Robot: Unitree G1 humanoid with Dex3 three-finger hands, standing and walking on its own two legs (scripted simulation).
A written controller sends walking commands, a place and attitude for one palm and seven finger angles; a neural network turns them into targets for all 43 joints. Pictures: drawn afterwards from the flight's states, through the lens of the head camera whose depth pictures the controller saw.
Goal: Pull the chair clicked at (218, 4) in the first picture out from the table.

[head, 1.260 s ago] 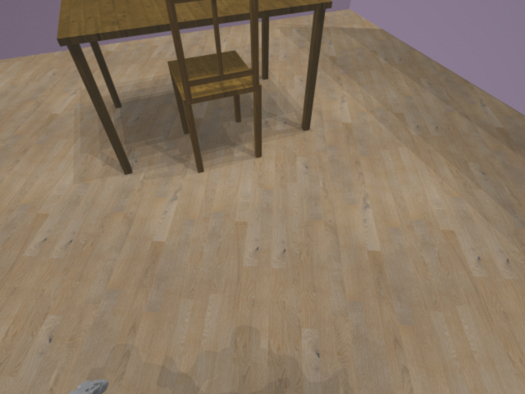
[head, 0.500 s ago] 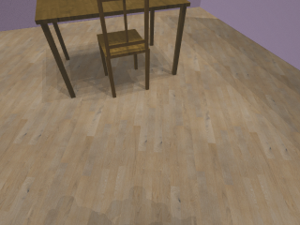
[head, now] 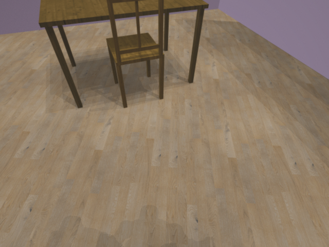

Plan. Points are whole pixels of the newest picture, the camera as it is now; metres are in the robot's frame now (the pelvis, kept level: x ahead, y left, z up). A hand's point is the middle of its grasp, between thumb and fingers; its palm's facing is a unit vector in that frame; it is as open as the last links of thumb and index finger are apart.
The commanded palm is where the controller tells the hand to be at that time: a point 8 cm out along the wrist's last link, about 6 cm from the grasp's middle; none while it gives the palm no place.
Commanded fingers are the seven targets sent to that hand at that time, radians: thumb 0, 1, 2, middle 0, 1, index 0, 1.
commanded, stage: look at it before walking up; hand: left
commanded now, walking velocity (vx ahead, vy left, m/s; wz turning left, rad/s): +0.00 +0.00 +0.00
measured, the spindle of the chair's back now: (138, 25) +1.43 +0.27 -0.08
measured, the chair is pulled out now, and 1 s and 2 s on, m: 0.00 0.00 0.00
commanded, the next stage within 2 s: walk to a spot facing it in 0.18 s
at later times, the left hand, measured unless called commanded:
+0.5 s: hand out of the picture +0.04 +0.22 -0.18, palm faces -0.05 -0.97 -0.26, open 7.4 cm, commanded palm none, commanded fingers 0.00 0.90 0.90 -0.20 -0.30 -0.20 -0.30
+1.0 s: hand out of the picture +0.12 +0.20 -0.20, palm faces -0.10 -0.98 -0.14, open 7.4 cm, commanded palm none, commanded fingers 0.00 0.90 0.90 -0.20 -0.30 -0.20 -0.30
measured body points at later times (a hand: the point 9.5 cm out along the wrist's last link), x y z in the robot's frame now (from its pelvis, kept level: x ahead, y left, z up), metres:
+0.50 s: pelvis +0.02 +0.00 -0.01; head +0.02 +0.00 +0.44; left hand +0.05 +0.27 -0.16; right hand +0.06 -0.27 -0.16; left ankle +0.00 +0.12 -0.75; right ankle +0.00 -0.12 -0.74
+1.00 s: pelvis +0.20 +0.03 -0.03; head +0.22 +0.05 +0.41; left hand +0.12 +0.26 -0.19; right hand +0.30 -0.22 -0.15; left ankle +0.29 +0.10 -0.75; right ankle +0.02 -0.10 -0.70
